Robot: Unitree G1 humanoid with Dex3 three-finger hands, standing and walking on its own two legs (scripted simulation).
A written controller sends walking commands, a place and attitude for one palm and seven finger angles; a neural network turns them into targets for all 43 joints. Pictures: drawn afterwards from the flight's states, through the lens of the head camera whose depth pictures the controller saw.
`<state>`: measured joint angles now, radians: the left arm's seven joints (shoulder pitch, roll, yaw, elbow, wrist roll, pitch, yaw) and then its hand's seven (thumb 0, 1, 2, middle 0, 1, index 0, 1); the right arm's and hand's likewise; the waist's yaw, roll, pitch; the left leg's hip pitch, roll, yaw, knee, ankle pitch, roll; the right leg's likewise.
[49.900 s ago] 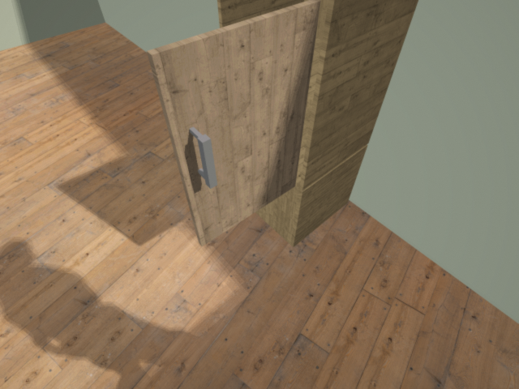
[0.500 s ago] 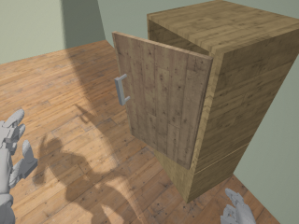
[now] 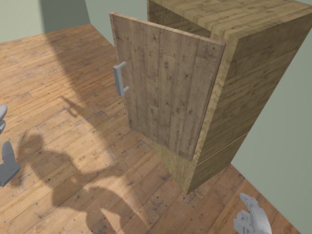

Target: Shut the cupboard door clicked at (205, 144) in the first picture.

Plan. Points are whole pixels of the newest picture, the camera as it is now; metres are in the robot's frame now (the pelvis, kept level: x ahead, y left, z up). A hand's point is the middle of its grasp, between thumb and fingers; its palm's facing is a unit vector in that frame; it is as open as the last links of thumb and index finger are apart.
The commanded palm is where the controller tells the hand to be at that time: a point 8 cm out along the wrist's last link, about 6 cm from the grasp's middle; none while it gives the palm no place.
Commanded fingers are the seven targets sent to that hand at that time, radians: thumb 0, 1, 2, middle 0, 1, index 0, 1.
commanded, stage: step back with the hand held close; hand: left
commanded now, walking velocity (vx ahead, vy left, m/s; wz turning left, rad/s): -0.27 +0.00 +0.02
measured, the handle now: (122, 79) +0.67 +0.17 +0.02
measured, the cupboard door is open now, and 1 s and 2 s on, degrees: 24 24 24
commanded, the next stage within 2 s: stop stepping back and stand still in 0.78 s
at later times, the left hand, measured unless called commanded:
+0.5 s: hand out of the picture +0.08 +0.27 +0.17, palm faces +0.51 -0.73 -0.46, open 7.4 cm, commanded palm +0.01 +0.30 +0.18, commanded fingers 0.00 0.90 0.90 -0.20 -0.30 -0.20 -0.30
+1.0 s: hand out of the picture -0.02 +0.25 +0.16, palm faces +0.41 -0.82 -0.40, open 7.5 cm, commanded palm -0.08 +0.29 +0.18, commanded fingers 0.00 0.90 0.90 -0.20 -0.30 -0.20 -0.30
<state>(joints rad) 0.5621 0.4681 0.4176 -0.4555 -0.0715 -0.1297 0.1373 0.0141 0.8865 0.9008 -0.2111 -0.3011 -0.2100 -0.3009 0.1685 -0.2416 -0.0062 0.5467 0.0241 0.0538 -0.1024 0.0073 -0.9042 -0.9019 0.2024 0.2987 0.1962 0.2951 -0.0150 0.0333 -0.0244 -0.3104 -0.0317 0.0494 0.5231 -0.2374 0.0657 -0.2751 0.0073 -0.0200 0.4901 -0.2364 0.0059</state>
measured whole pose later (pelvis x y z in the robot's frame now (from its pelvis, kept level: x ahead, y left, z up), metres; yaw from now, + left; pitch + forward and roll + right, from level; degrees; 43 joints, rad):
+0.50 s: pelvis -0.10 -0.01 -0.02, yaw +5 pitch +0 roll -3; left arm 0.51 0.42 0.45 -0.51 -0.02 -0.23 0.14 0.01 0.89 0.90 -0.21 -0.30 -0.21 -0.30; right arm 0.21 -0.21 0.01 0.58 0.00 -0.04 -0.07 0.01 -0.90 -0.90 0.21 0.30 0.20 0.30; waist 0.00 0.01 0.01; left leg -0.52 0.00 0.03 0.69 -0.31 0.04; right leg -0.38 0.05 0.02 0.63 -0.25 0.00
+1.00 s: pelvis -0.23 -0.01 -0.02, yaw -1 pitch +4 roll -3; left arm 0.49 0.42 0.40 -0.54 -0.05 -0.22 0.15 0.01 0.89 0.90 -0.20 -0.30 -0.20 -0.30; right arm 0.13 -0.16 0.03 0.66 -0.01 -0.11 -0.06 0.01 -0.90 -0.90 0.21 0.30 0.20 0.30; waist 0.03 0.00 -0.03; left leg -0.61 0.09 0.08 0.48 -0.04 0.01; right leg -0.07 0.06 0.00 0.44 -0.46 0.00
